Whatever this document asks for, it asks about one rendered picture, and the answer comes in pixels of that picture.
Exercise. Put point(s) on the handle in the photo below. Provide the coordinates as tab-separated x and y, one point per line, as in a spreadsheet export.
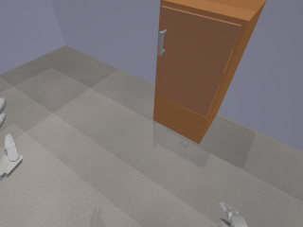
160	50

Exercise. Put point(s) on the cupboard door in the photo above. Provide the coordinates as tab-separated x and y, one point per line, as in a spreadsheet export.
197	50

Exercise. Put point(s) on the robot right hand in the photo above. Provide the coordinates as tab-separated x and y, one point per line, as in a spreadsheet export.
232	213

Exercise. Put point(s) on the robot left hand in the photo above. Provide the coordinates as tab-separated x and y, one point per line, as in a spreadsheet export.
10	161

